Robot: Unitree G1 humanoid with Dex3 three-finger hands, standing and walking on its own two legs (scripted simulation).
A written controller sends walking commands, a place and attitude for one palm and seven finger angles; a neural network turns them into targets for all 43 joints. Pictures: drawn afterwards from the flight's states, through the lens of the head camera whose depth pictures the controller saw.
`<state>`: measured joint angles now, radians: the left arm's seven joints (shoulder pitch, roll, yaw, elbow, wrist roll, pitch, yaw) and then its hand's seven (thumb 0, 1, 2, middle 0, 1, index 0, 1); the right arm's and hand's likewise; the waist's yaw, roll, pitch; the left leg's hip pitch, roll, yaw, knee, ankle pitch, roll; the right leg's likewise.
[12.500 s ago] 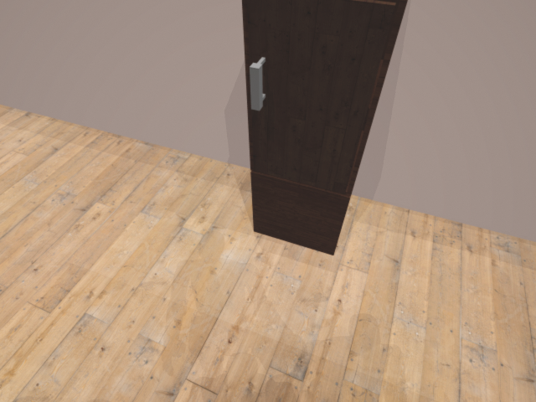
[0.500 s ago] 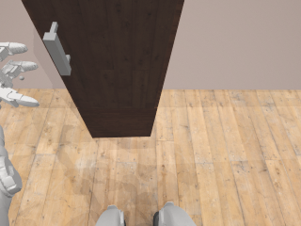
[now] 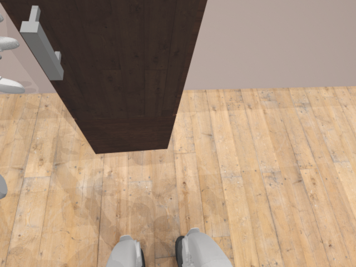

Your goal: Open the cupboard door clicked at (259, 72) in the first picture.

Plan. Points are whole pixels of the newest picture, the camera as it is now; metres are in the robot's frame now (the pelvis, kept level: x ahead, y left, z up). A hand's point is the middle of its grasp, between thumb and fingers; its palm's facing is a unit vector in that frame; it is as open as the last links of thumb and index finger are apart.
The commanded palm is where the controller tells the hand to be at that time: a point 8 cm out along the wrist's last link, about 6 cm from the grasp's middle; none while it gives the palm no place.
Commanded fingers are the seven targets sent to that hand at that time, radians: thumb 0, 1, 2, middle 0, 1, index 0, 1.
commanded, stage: move the hooked fingers beside the handle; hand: left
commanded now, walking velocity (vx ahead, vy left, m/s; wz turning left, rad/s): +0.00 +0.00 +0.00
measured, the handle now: (46, 45) +0.56 +0.22 +0.09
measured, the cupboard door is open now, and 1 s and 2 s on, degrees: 0 0 0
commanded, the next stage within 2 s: slide the fingers in behind the handle in 0.74 s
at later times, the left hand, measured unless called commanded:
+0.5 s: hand out of the picture +0.50 +0.30 +0.10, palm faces +0.01 -1.00 -0.01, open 14.0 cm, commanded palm +0.49 +0.33 +0.09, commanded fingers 0.00 -0.50 0.30 -0.30 -1.20 -0.30 -1.20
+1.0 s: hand (5, 61) +0.51 +0.28 +0.09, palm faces +0.00 -1.00 -0.02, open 14.0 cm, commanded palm +0.50 +0.32 +0.09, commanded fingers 0.00 -0.50 0.30 -0.30 -1.20 -0.30 -1.20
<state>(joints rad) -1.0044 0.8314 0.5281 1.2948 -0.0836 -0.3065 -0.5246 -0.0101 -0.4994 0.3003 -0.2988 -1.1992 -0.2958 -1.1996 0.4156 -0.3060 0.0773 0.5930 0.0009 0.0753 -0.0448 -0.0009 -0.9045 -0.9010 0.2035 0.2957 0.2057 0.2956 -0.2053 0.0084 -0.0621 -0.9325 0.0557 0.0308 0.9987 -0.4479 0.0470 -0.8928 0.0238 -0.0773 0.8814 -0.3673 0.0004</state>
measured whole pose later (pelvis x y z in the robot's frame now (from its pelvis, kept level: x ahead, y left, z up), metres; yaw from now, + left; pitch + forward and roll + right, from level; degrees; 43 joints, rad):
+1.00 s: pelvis +0.00 +0.00 +0.00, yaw +0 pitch +23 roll -5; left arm -0.98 0.82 0.52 1.27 -0.10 -0.30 -0.52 -0.01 -0.50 0.30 -0.30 -1.20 -0.30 -1.20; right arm 0.42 -0.30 0.08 0.59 0.00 0.10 -0.03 0.00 -0.90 -0.90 0.20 0.30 0.21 0.30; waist -0.20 0.02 -0.07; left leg -0.95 0.06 0.02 1.02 -0.46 0.04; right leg -0.91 0.03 -0.08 0.90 -0.38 -0.01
